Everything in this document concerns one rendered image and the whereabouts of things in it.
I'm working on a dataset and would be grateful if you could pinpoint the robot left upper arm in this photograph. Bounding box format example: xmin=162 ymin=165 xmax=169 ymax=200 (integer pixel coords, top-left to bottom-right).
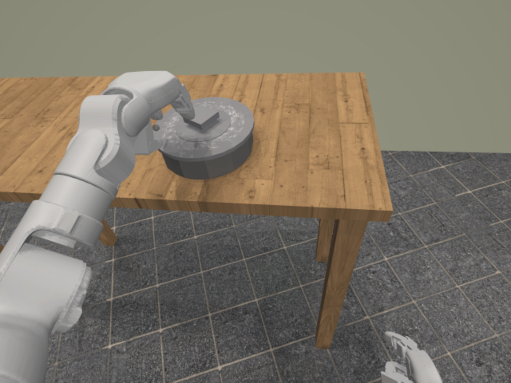
xmin=0 ymin=243 xmax=93 ymax=383

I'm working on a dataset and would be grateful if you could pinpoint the table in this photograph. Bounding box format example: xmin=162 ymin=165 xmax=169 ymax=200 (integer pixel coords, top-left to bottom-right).
xmin=0 ymin=72 xmax=393 ymax=349

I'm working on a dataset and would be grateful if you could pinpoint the pot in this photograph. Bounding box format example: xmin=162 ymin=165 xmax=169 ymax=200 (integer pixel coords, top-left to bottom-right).
xmin=162 ymin=134 xmax=253 ymax=180

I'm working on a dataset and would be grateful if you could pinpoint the left robot hand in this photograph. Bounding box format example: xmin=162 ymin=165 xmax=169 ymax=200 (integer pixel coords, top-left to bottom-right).
xmin=107 ymin=71 xmax=195 ymax=155

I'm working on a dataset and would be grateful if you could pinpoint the knob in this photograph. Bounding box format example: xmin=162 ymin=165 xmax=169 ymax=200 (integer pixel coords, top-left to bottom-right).
xmin=183 ymin=105 xmax=220 ymax=130

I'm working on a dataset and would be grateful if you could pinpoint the lid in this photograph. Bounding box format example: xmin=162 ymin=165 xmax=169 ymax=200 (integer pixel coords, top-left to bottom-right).
xmin=153 ymin=97 xmax=255 ymax=162

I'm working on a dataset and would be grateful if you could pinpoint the left robot forearm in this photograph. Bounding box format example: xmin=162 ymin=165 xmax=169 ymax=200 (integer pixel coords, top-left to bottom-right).
xmin=0 ymin=85 xmax=150 ymax=282

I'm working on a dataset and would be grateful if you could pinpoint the right robot hand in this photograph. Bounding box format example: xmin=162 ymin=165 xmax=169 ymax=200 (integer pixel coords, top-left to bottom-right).
xmin=381 ymin=331 xmax=442 ymax=383

